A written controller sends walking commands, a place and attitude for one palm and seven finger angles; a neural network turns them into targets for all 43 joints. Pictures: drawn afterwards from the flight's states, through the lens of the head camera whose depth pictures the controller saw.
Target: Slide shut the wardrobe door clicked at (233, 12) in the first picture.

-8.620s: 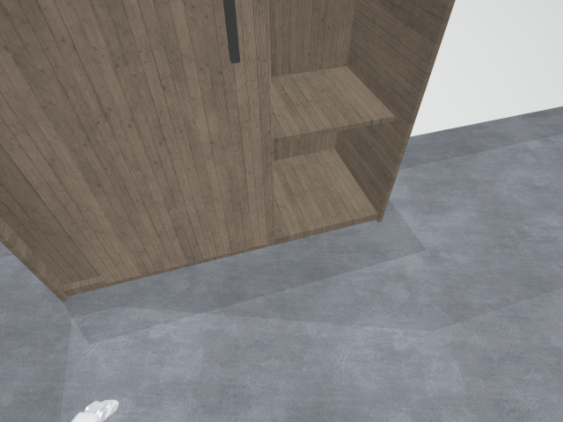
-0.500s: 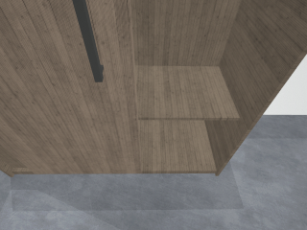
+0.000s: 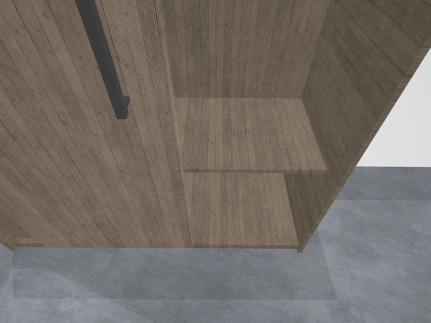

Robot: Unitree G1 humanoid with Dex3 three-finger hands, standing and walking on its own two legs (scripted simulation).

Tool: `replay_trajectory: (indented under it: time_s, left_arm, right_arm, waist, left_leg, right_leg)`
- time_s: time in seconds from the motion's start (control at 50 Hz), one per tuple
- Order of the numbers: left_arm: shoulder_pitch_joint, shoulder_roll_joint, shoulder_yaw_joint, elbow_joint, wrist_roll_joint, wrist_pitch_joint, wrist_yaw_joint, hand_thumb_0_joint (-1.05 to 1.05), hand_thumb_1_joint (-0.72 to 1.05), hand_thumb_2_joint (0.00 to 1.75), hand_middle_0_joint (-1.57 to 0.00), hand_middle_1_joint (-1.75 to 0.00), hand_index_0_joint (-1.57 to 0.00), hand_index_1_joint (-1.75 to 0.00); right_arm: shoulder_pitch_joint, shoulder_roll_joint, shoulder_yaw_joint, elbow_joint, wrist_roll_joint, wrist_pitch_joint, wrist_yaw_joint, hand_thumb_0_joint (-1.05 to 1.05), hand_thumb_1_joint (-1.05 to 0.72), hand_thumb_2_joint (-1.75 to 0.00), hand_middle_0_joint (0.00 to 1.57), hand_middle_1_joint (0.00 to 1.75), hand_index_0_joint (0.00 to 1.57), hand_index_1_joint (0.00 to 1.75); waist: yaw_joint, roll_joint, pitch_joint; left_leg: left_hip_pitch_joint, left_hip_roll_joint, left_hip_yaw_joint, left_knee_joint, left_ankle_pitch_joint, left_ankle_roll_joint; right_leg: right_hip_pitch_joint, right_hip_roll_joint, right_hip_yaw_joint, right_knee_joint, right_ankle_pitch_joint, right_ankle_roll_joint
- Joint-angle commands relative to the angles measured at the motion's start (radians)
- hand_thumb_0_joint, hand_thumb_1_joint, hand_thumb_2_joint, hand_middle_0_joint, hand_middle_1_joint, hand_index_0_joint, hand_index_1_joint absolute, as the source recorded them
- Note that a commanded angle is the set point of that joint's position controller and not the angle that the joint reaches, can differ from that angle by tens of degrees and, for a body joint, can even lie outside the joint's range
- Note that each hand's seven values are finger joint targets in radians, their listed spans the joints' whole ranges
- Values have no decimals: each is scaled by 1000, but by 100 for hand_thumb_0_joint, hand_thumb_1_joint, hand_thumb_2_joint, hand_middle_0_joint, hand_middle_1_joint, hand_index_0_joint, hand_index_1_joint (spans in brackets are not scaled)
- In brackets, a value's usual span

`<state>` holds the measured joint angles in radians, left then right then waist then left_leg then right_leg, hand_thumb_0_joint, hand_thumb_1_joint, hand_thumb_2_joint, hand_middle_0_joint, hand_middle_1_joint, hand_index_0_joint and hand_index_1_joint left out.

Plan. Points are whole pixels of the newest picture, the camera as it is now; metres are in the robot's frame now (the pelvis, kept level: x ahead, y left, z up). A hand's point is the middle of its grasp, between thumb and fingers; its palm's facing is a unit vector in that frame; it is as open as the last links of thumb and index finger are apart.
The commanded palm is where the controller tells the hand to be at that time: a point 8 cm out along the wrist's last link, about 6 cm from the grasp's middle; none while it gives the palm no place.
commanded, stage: look again from close up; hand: left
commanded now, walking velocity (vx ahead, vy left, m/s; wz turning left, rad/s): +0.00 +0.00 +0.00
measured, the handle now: (103, 39) +0.52 +0.25 +0.27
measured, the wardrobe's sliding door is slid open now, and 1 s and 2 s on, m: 0.51 0.51 0.51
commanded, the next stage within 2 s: shuffle to correct the standing spot in 0.58 s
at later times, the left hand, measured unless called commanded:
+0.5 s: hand out of the picture -0.02 +0.14 -0.17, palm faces +0.04 -0.98 -0.17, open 7.4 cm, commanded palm none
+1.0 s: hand out of the picture -0.03 +0.18 -0.19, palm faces +0.12 -0.98 -0.15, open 7.4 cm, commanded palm none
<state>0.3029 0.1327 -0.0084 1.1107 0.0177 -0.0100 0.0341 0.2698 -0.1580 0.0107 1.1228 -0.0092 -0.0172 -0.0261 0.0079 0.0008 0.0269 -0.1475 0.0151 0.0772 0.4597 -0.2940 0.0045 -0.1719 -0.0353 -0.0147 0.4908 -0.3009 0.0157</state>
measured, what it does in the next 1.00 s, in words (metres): stands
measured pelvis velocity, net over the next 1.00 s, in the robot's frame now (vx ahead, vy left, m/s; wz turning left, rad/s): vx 0.02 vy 0.02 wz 0.02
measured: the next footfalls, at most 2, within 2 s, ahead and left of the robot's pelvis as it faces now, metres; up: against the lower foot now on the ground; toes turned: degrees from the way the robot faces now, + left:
right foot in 1.36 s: +0.16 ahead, -0.04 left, +0.00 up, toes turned +2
left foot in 1.64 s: +0.12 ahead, +0.19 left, +0.00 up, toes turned +5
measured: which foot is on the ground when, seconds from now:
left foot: down 0.00-1.00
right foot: down 0.00-1.00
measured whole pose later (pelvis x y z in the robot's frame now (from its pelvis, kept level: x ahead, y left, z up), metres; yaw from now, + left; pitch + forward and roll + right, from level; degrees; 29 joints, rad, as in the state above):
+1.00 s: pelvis +0.02 +0.02 -0.01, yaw +1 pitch +0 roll +0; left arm 0.38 0.14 0.04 1.09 0.03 0.00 0.03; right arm 0.34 -0.15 0.00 1.11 -0.02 0.00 -0.01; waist 0.04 -0.04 0.00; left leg -0.19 0.01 0.07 0.56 -0.37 0.02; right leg -0.17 -0.05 -0.04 0.53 -0.36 0.02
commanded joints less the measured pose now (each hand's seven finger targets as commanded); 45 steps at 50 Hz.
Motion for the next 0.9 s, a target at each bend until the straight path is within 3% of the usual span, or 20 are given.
replay_trajectory:
  time_s: [0.0,0.4,0.66,0.72,0.76,0.8,0.84,0.88]
  left_arm:
    - [66,113,15,-24,-4,-15,7,0,90,90,-20,-30,-20,-30]
    - [75,110,15,-22,-7,-17,4,0,90,90,-20,-30,-20,-30]
    - [87,99,17,-17,-6,-19,4,0,90,90,-20,-30,-20,-30]
    - [96,112,27,-21,-1,-18,3,0,90,90,-20,-30,-20,-30]
    - [112,130,36,-22,2,-14,2,0,90,90,-20,-30,-20,-30]
    - [130,152,51,-24,2,-12,2,0,90,90,-20,-30,-20,-30]
    - [141,166,63,-28,4,-10,3,0,90,90,-20,-30,-20,-30]
    - [135,168,72,-40,8,-9,6,0,90,90,-20,-30,-20,-30]
  right_arm:
    - [55,-80,-12,-23,1,-10,-7,0,-90,-90,20,30,20,30]
    - [77,-66,-10,-7,1,-6,-8,0,-90,-90,20,30,20,30]
    - [87,-58,-12,-3,1,-10,-11,0,-90,-90,20,30,20,30]
    - [105,-66,-14,-4,-4,-6,-6,0,-90,-90,20,30,20,30]
    - [96,-67,-17,-18,-6,1,-1,0,-90,-90,20,30,20,30]
    - [86,-54,-18,-36,-9,6,3,0,-90,-90,20,30,20,30]
    - [76,-50,-21,-51,-10,10,5,0,-90,-90,20,30,20,30]
    - [85,-47,-23,-61,-10,10,8,0,-90,-90,20,30,20,30]
  waist:
    - [-5,-26,34]
    - [-3,-3,51]
    - [1,-13,43]
    - [8,-8,39]
    - [17,-36,64]
    - [29,-95,94]
    - [33,-148,114]
    - [28,-166,137]
  left_leg:
    - [-28,77,-76,-72,182,25]
    - [-40,82,-75,-88,156,11]
    - [-34,87,-79,-92,182,14]
    - [-65,66,-63,-68,84,16]
    - [-116,43,-44,-28,7,14]
    - [-195,12,-15,42,-60,5]
    - [-218,13,-2,110,-85,3]
    - [-228,19,-4,128,-90,5]
  right_leg:
    - [-25,-82,75,-88,276,-49]
    - [-26,-69,73,-126,211,-54]
    - [-17,-65,64,-121,233,-54]
    - [-8,-80,82,-118,100,-71]
    - [-3,-103,121,-144,4,-90]
    - [13,-161,191,-191,-71,-123]
    - [-13,-220,258,-241,-102,-158]
    - [-32,-243,259,-239,-84,-174]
